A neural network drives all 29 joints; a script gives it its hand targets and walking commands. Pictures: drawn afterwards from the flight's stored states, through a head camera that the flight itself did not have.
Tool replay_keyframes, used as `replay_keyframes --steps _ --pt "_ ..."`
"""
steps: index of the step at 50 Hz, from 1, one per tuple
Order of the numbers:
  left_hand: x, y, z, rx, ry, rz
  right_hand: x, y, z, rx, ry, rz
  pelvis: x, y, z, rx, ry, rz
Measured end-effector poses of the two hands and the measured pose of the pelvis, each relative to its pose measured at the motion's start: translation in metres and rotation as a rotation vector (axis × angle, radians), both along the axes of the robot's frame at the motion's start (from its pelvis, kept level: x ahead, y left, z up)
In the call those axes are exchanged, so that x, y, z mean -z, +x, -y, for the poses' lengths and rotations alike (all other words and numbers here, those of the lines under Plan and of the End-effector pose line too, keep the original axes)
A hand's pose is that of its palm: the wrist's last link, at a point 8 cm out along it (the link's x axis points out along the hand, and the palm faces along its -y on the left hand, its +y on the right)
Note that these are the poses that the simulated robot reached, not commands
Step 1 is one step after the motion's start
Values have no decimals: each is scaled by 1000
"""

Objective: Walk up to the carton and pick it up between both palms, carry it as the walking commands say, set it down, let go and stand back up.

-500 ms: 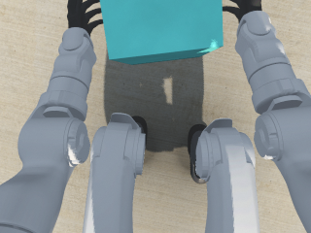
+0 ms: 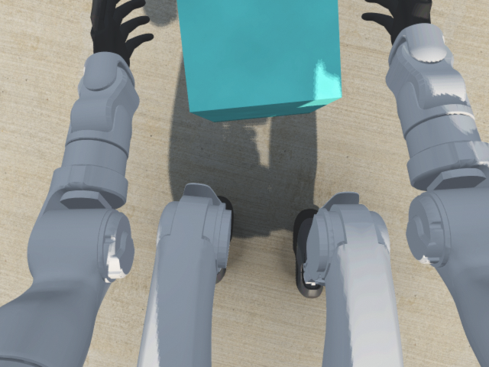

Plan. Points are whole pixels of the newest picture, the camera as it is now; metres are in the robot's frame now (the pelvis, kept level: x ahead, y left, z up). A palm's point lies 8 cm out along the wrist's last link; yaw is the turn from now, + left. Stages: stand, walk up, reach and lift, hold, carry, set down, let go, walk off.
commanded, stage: set down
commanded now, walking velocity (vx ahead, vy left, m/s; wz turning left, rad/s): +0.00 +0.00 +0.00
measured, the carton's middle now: (258, 54) +0.54 +0.04 -0.28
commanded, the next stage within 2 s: let go in 1.12 s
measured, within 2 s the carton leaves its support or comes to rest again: neither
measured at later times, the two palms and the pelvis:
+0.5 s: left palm out of the picture +0.50 +0.24 +0.02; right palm out of the picture +0.55 -0.16 +0.02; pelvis +0.02 +0.00 +0.12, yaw +0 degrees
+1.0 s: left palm out of the picture +0.50 +0.24 +0.16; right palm out of the picture +0.55 -0.16 +0.16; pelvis +0.04 +0.00 +0.26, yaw +0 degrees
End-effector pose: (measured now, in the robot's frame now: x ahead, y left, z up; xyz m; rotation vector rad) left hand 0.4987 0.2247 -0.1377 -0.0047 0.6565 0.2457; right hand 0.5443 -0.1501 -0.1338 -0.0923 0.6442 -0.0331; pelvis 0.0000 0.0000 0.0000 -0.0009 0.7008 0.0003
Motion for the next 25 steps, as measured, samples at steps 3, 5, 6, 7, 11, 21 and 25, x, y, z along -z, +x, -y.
replay_keyframes --steps 3,5,6,7,11,21,25 --pt "-22 0 -2 -3 5 1 -23 2 2 7 -4 -3 -14 2 -1 -1 -2 -24" --pt "-36 0 -3 -4 7 1 -36 2 3 10 -4 -4 -24 3 -1 -1 -2 -41" --pt "-42 0 -3 -4 8 2 -42 2 4 12 -4 -4 -28 3 -1 -1 -3 -49" --pt "-48 0 -4 -4 8 3 -48 3 5 12 -3 -3 -33 4 -1 -1 -3 -57" --pt "-70 0 -5 -4 7 11 -69 2 7 14 -1 4 -50 6 -2 0 -4 -80" --pt "-126 1 -9 0 8 24 -124 2 10 1 -5 15 -99 11 -2 0 -5 -107" --pt "-153 1 -11 4 10 22 -149 4 10 -5 -5 13 -121 16 -2 -2 -5 -113"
